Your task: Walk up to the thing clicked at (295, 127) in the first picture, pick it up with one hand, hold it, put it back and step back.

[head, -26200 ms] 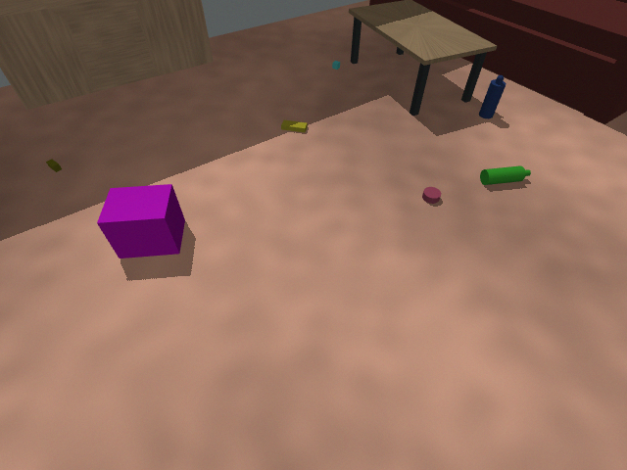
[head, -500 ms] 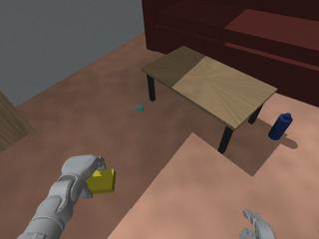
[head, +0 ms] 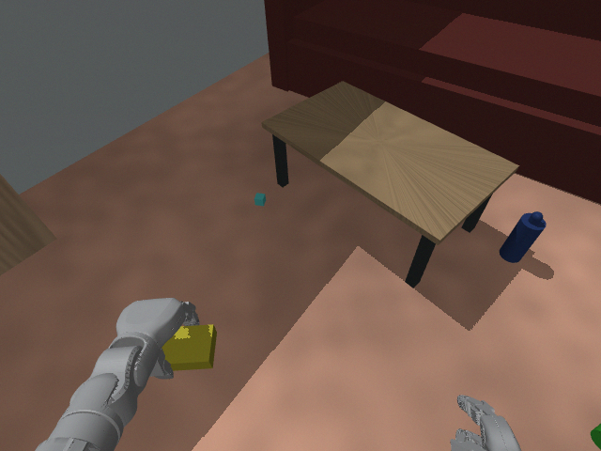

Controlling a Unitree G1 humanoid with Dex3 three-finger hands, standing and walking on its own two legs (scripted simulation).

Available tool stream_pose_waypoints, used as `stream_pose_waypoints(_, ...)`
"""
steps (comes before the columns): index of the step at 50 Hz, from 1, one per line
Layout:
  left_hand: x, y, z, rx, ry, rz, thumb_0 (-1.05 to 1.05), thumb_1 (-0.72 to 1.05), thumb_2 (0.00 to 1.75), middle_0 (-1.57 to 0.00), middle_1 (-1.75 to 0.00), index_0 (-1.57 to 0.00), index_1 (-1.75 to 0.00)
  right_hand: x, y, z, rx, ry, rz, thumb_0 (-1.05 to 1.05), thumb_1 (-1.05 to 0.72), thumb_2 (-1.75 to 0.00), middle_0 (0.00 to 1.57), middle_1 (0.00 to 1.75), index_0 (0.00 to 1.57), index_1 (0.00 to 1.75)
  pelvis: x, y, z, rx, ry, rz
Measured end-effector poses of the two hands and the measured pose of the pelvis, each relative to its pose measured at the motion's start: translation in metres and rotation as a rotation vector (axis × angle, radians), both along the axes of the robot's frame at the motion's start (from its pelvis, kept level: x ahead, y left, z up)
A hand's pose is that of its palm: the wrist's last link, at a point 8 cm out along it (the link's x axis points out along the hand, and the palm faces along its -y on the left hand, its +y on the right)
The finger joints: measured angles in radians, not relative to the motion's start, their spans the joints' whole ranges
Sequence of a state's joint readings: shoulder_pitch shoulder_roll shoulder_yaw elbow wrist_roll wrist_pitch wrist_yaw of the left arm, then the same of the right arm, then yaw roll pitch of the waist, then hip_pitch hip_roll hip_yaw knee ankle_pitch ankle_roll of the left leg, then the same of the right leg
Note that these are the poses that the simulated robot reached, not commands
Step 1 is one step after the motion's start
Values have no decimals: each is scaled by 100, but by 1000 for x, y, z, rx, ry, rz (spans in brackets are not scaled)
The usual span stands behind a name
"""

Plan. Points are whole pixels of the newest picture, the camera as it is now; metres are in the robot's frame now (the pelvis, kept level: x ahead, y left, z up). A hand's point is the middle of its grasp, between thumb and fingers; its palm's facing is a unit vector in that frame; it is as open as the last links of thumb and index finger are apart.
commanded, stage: crouch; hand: left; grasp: from above
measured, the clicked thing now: (168, 348) +0.30 +0.22 -0.09
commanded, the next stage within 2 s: lower in 1.88 s
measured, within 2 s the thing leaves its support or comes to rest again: neither
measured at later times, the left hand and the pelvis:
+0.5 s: hand (199, 364) +0.35 +0.23 -0.29, palm faces -0.40 +0.04 -0.92, open 8.9 cm; pelvis -0.06 +0.01 -0.18, yaw +0 degrees
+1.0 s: hand (216, 380) +0.38 +0.24 -0.50, palm faces -0.45 +0.00 -0.89, open 8.8 cm; pelvis -0.07 +0.01 -0.33, yaw -3 degrees
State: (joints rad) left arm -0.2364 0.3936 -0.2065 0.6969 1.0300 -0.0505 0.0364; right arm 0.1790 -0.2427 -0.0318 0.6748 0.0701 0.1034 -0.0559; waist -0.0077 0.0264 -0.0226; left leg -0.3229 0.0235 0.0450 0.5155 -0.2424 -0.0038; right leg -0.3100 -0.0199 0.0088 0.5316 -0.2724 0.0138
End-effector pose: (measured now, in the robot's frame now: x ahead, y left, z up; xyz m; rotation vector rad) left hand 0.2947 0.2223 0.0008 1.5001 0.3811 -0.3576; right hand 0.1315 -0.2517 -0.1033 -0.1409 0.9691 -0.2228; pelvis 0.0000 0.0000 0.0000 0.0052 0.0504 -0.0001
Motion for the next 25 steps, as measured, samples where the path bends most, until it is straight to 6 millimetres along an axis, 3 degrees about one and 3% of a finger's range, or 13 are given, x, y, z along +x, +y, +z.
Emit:
stream_pose_waypoints(5, 2, 3, -32, 25, 5, -8, 0, 20, 28, -81, -35, -83, -33, -12, -5, -12, -27, 44, 18, 1, -89, -90, 20, 30, 20, 30, -10, -1, -13, -4, 62, 10)
stream_pose_waypoints(10, 12, 5, -77, 56, -15, -28, 0, 20, 27, -82, -34, -84, -32, -37, -16, -41, -71, 103, 24, 0, -89, -90, 20, 30, 20, 30, -23, 0, -44, -16, 170, 17)
stream_pose_waypoints(18, 38, 4, -164, 88, -49, -43, 0, 20, 27, -83, -34, -85, -32, -96, -29, -114, -128, 221, -21, 0, -90, -90, 20, 30, 20, 30, -47, 5, -117, -37, 343, 13)
stream_pose_waypoints(25, 55, 3, -233, 87, -66, -14, 0, 18, 30, -83, -34, -85, -32, -152, -19, -183, -126, 341, -69, 0, -90, -90, 20, 30, 20, 29, -64, 10, -178, -49, 448, 7)
